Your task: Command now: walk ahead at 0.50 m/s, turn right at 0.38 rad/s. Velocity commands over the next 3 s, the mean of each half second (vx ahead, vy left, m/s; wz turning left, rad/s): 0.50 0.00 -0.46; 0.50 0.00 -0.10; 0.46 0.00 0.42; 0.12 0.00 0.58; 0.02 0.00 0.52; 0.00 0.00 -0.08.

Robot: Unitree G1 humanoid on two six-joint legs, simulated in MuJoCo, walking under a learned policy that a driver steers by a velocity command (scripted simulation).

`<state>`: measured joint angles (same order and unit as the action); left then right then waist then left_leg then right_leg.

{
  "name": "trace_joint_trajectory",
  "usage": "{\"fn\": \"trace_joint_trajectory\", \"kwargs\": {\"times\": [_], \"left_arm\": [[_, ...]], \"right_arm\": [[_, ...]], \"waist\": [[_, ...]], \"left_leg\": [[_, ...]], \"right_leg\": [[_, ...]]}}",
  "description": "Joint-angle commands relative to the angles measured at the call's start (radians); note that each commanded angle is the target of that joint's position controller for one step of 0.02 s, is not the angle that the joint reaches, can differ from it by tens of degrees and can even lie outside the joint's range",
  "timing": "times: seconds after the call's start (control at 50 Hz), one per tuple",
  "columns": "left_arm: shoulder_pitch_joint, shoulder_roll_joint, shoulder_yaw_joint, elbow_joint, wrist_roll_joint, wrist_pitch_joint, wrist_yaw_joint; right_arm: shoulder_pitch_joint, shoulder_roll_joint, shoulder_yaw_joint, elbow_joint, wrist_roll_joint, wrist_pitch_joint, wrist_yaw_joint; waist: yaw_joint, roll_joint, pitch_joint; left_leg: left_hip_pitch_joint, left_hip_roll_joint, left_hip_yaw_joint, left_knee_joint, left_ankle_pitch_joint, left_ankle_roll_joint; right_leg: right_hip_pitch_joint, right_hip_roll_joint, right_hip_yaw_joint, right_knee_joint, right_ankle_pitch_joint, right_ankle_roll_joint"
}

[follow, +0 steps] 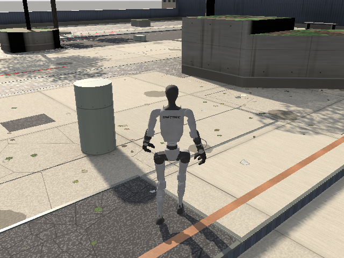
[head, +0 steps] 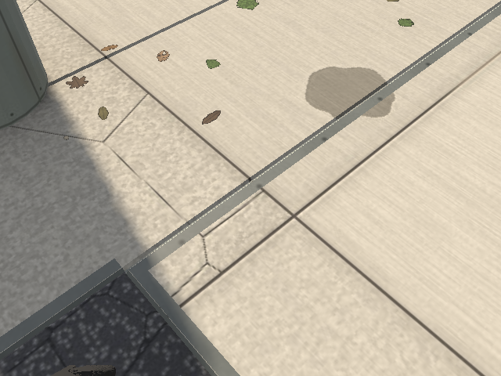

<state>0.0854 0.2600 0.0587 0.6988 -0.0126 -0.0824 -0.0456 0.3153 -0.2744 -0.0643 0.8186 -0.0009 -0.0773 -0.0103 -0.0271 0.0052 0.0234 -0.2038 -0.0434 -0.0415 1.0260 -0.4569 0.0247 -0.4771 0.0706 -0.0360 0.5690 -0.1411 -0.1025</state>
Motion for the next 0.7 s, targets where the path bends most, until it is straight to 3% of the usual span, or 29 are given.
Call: {"fn": "trace_joint_trajectory", "kwargs": {"times": [0.02, 0.04, 0.06, 0.1, 0.16, 0.22, 0.3, 0.34, 0.38, 0.4, 0.42, 0.44, 0.46, 0.48, 0.5, 0.52, 0.54, 0.58, 0.64, 0.7], "left_arm": [[0.197, 0.14, 0.046, -0.027, -0.001, 0.012, 0.021], [0.152, 0.123, 0.039, -0.037, 0.002, 0.013, 0.022], [0.131, 0.107, 0.031, -0.048, 0.01, 0.011, 0.023], [0.121, 0.114, 0.034, -0.055, 0.007, 0.01, 0.028], [0.154, 0.151, 0.046, -0.042, -0.001, 0.009, 0.044], [0.21, 0.161, 0.052, -0.022, -0.013, 0.021, 0.055], [0.278, 0.153, 0.053, -0.004, -0.02, 0.038, 0.06], [0.28, 0.153, 0.056, -0.008, -0.017, 0.044, 0.064], [0.248, 0.135, 0.053, -0.021, -0.011, 0.046, 0.065], [0.242, 0.088, 0.037, -0.032, -0.003, 0.039, 0.06], [0.314, 0.033, 0.021, -0.047, -0.002, 0.031, 0.06], [0.412, 0.044, 0.011, -0.043, -0.019, 0.024, 0.062], [0.37, 0.122, 0.026, -0.029, -0.024, 0.025, 0.062], [0.26, 0.146, 0.032, -0.047, -0.015, 0.029, 0.06], [0.195, 0.135, 0.03, -0.066, 0.0, 0.027, 0.059], [0.169, 0.119, 0.031, -0.077, 0.006, 0.024, 0.055], [0.177, 0.102, 0.029, -0.078, 0.003, 0.023, 0.051], [0.187, 0.073, 0.021, -0.072, 0.003, 0.024, 0.046], [0.1, 0.044, 0.003, -0.092, 0.012, 0.02, 0.042], [0.012, 0.032, -0.009, -0.103, 0.006, 0.012, 0.033]], "right_arm": [[-0.094, -0.129, -0.012, -0.147, 0.023, -0.073, 0.02], [-0.123, -0.123, -0.016, -0.155, 0.001, -0.073, 0.014], [-0.118, -0.124, -0.023, -0.161, -0.014, -0.065, 0.007], [-0.088, -0.101, -0.021, -0.17, -0.019, -0.046, -0.001], [-0.163, -0.067, -0.01, -0.194, -0.023, -0.031, -0.009], [-0.283, -0.035, 0.003, -0.216, -0.016, -0.037, -0.001], [-0.372, -0.062, -0.006, -0.242, 0.006, -0.049, 0.018], [-0.365, -0.09, -0.019, -0.244, 0.01, -0.06, 0.026], [-0.254, -0.114, -0.037, -0.217, 0.01, -0.07, 0.024], [-0.142, -0.146, -0.049, -0.202, -0.008, -0.074, 0.018], [-0.006, -0.211, -0.065, -0.186, -0.029, -0.073, 0.012], [0.074, -0.227, -0.075, -0.136, -0.013, -0.059, 0.023], [0.053, -0.144, -0.054, -0.148, 0.008, -0.054, 0.024], [0.001, -0.108, -0.041, -0.154, 0.007, -0.045, 0.022], [-0.044, -0.097, -0.033, -0.156, -0.003, -0.038, 0.023], [-0.069, -0.078, -0.025, -0.151, -0.008, -0.035, 0.023], [-0.081, -0.069, -0.019, -0.145, -0.012, -0.036, 0.023], [-0.079, -0.07, -0.019, -0.125, -0.003, -0.04, 0.026], [-0.065, -0.122, -0.032, -0.099, 0.007, -0.036, 0.02], [-0.036, -0.151, -0.036, -0.074, 0.018, -0.026, 0.018]], "waist": [[0.115, -0.056, -0.173], [0.078, 0.014, -0.1], [0.043, 0.015, -0.074], [0.01, -0.034, -0.066], [0.023, -0.05, -0.047], [0.073, -0.074, -0.051], [0.106, -0.093, -0.055], [0.089, -0.109, -0.059], [0.021, -0.125, -0.091], [-0.031, -0.1, -0.185], [-0.045, 0.064, -0.324], [-0.026, 0.332, -0.38], [-0.048, 0.21, -0.269], [-0.058, 0.113, -0.144], [-0.042, 0.061, -0.078], [-0.02, 0.06, -0.037], [0.006, 0.084, -0.03], [0.023, 0.109, -0.037], [0.01, 0.081, -0.029], [-0.022, 0.078, -0.024]], "left_leg": [[-0.615, 0.075, -0.082, 0.322, 0.08, -0.009], [-0.571, 0.103, -0.066, 0.233, 0.121, -0.017], [-0.507, 0.128, -0.063, 0.171, 0.148, -0.026], [-0.458, 0.139, -0.047, 0.089, 0.16, -0.052], [-0.434, 0.122, -0.015, -0.101, 0.284, -0.089], [-0.339, 0.071, -0.007, -0.344, 0.487, -0.095], [-0.296, 0.031, -0.037, -0.492, 0.505, -0.084], [-0.261, 0.025, -0.054, -0.544, 0.43, -0.061], [-0.109, 0.029, -0.031, -0.608, 0.408, -0.016], [0.088, 0.112, -0.083, -0.583, 0.412, 0.035], [0.429, 0.306, -0.353, -0.567, 0.377, 0.151], [0.557, 0.449, -0.719, -0.663, 0.166, 0.265], [0.487, 0.427, -0.714, -0.701, -0.016, 0.244], [0.355, 0.382, -0.569, -0.718, 0.012, 0.209], [0.236, 0.343, -0.473, -0.74, 0.109, 0.195], [0.156, 0.308, -0.404, -0.765, 0.205, 0.192], [0.1, 0.281, -0.349, -0.786, 0.268, 0.185], [0.059, 0.257, -0.278, -0.815, 0.363, 0.196], [0.035, 0.251, -0.191, -0.846, 0.461, 0.205], [0.014, 0.225, -0.112, -0.85, 0.468, 0.182]], "right_leg": [[0.648, -0.33, 0.578, -0.276, -0.076, -0.234], [0.5, -0.295, 0.509, -0.3, 0.016, -0.212], [0.401, -0.263, 0.458, -0.327, 0.099, -0.2], [0.306, -0.233, 0.411, -0.35, 0.187, -0.204], [0.212, -0.184, 0.318, -0.352, 0.271, -0.182], [0.178, -0.13, 0.278, -0.318, 0.213, -0.129], [0.267, -0.163, 0.384, -0.249, 0.094, -0.112], [0.326, -0.185, 0.455, -0.192, 0.063, -0.1], [0.327, -0.165, 0.459, -0.095, 0.125, -0.068], [0.272, -0.123, 0.403, 0.066, 0.144, -0.037], [0.025, -0.013, 0.282, 0.365, -0.059, 0.025], [-0.214, 0.025, 0.211, 0.6, -0.46, 0.066], [-0.311, -0.033, 0.237, 0.702, -0.407, 0.074], [-0.329, -0.063, 0.206, 0.718, -0.317, 0.078], [-0.311, -0.088, 0.181, 0.685, -0.256, 0.077], [-0.285, -0.114, 0.175, 0.636, -0.217, 0.076], [-0.239, -0.133, 0.163, 0.595, -0.197, 0.076], [-0.204, -0.146, 0.125, 0.521, -0.179, 0.086], [-0.19, -0.165, 0.092, 0.339, -0.066, 0.102], [-0.108, -0.147, 0.063, 0.15, 0.079, 0.107]]}}
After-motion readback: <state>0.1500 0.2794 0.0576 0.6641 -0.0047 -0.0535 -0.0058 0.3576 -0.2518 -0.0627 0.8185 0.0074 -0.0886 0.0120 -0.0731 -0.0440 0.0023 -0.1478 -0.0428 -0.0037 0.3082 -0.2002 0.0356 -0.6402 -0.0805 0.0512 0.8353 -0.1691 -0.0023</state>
